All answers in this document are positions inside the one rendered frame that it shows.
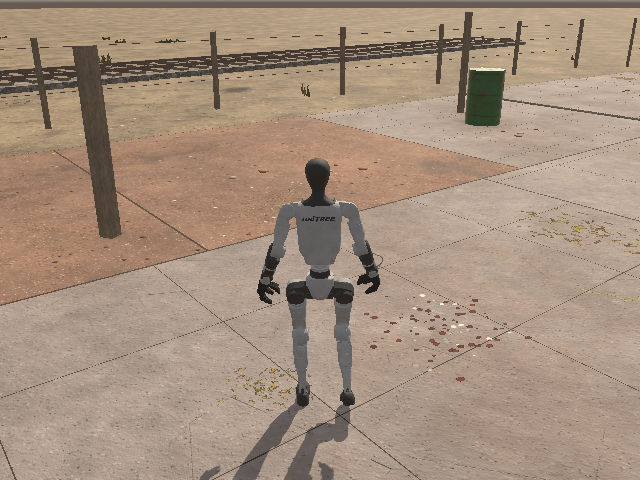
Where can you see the right robot hand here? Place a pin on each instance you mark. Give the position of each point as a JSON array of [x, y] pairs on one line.
[[366, 279]]

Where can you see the right robot forearm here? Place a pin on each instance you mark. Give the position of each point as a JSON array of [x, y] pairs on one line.
[[368, 262]]

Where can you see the left robot hand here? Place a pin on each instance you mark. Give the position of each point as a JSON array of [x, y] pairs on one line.
[[262, 288]]

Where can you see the left robot upper arm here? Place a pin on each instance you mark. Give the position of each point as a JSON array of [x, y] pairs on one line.
[[287, 212]]

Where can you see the left robot forearm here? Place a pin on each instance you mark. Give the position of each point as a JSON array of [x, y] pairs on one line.
[[269, 267]]

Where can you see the left robot shin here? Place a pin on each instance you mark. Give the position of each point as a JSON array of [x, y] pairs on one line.
[[301, 362]]

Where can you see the right robot upper arm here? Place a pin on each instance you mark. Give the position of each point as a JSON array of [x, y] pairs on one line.
[[349, 210]]

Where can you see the robot left foot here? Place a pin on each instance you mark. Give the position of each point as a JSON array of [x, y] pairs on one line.
[[303, 398]]

